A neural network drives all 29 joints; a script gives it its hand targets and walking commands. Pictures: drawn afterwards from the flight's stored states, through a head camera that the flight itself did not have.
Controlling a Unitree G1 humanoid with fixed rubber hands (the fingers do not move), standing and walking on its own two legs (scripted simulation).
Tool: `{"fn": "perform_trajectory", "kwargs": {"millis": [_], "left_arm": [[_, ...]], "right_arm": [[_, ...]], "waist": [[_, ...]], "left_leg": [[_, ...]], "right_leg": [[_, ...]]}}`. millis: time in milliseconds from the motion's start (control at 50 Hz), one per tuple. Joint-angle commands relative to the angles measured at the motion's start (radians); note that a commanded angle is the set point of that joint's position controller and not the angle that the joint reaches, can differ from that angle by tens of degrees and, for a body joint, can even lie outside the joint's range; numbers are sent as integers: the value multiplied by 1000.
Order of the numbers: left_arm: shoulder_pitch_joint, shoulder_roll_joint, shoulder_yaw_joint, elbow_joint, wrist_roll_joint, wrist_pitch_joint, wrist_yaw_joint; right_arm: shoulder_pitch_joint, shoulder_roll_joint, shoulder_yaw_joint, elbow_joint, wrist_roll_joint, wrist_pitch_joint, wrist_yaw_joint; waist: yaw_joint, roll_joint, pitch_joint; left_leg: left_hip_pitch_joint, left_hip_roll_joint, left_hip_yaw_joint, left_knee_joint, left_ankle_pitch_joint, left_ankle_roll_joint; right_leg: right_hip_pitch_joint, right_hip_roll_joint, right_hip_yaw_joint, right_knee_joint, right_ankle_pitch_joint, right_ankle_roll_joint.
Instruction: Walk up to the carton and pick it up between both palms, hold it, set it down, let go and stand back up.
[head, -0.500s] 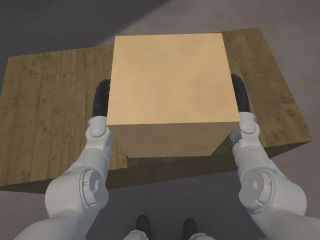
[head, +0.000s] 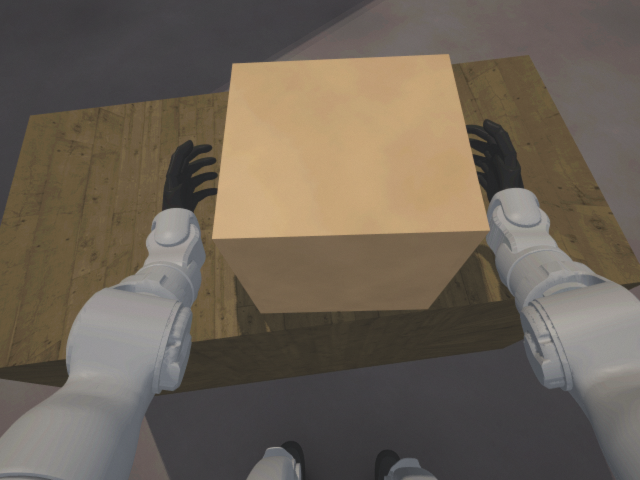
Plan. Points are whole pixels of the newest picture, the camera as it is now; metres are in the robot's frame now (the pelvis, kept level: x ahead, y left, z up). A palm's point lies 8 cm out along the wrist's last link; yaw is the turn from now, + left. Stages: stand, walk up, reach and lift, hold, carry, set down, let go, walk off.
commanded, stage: set down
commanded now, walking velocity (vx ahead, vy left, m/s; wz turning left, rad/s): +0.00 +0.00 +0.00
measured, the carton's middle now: (342, 201) +0.48 +0.02 -0.02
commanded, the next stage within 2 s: none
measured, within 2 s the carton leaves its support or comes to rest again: neither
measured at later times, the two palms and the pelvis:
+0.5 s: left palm (177, 185) +0.45 +0.22 +0.05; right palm (555, 177) +0.46 -0.23 +0.06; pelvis -0.03 +0.00 -0.01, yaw +0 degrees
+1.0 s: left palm (114, 131) +0.45 +0.25 +0.15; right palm (609, 99) +0.47 -0.23 +0.16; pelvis -0.02 -0.01 +0.02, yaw +2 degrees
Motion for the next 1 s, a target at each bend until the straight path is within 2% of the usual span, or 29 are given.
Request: {"fn": "perform_trajectory", "kwargs": {"millis": [0, 20, 40, 60, 80, 100, 120, 140, 160, 180, 280, 400, 540, 680, 840, 980], "left_arm": [[-389, 198, -52, -109, -59, -40, -25], [-410, 206, -66, -143, -79, -40, -27], [-423, 199, -89, -130, -99, -41, -32], [-441, 207, -112, -144, -109, -43, -34], [-468, 191, -130, -150, -133, -45, -38], [-464, 202, -137, -155, -132, -47, -40], [-461, 211, -144, -192, -128, -45, -39], [-467, 228, -189, -271, -152, -45, -39], [-470, 235, -175, -320, -162, -32, -38], [-468, 246, -170, -350, -164, -18, -35], [-464, 290, -133, -448, -151, 68, -23], [-478, 326, -83, -477, -124, 157, -8], [-511, 325, -95, -420, -127, 229, -6], [-549, 304, -138, -390, -134, 276, -14], [-598, 307, -162, -459, -136, 332, -13], [-629, 348, -136, -542, -127, 392, -6]], "right_arm": [[-426, -216, 48, -87, 76, -44, 15], [-436, -240, 54, -98, 86, -43, 23], [-466, -229, 65, -102, 99, -37, 35], [-461, -227, 68, -109, 108, -34, 48], [-493, -223, 74, -122, 110, -30, 56], [-490, -230, 72, -126, 113, -29, 67], [-483, -250, 63, -129, 115, -32, 71], [-457, -347, 12, -156, 134, -48, 63], [-466, -344, 46, -194, 138, -48, 65], [-469, -349, 42, -214, 150, -39, 68], [-479, -378, 53, -357, 187, 33, 82], [-500, -391, 52, -429, 191, 109, 76], [-543, -380, 67, -362, 188, 175, 70], [-569, -389, 66, -275, 191, 212, 77], [-594, -410, 48, -264, 201, 250, 86], [-628, -426, 40, -317, 212, 293, 79]], "waist": [[-12, -59, -782], [-18, -66, -793], [-16, -71, -772], [-15, -48, -786], [-20, -60, -789], [-17, -57, -819], [-28, -32, -843], [-105, 20, -987], [-62, 39, -1026], [-65, 31, -1062], [-22, -20, -1075], [-3, -97, -986], [-10, -112, -839], [-33, -51, -739], [-45, 21, -733], [-45, 28, -775]], "left_leg": [[430, -63, 48, 68, 504, -36], [422, -62, 50, 69, 483, -35], [385, -63, 47, 69, 433, -25], [390, -63, 42, 68, 404, -23], [359, -66, 46, 76, 386, -18], [366, -68, 45, 81, 377, -15], [376, -72, 50, 91, 416, -20], [488, -56, 35, 115, 531, -73], [551, -56, 37, 148, 584, -77], [542, -58, 34, 150, 578, -69], [459, -74, 33, 120, 442, -31], [384, -85, 30, 63, 302, 5], [426, -78, 25, 1, 258, 7], [570, -62, 15, -46, 307, -19], [689, -57, 8, -79, 373, -38], [707, -64, 5, -99, 393, -31]], "right_leg": [[330, 33, -58, 32, 521, 54], [315, 37, -61, 43, 507, 59], [285, 33, -61, 45, 452, 61], [267, 29, -66, 45, 412, 55], [247, 27, -63, 56, 387, 55], [233, 26, -67, 57, 378, 54], [240, 31, -67, 65, 435, 54], [213, 59, -99, 81, 559, 56], [179, 66, -101, 83, 574, 49], [194, 67, -98, 77, 565, 47], [283, 67, -80, 73, 486, 58], [401, 60, -52, 59, 431, 77], [434, 57, -53, 13, 414, 74], [382, 56, -78, -59, 410, 51], [371, 51, -90, -120, 420, 32], [441, 45, -85, -137, 469, 32]]}}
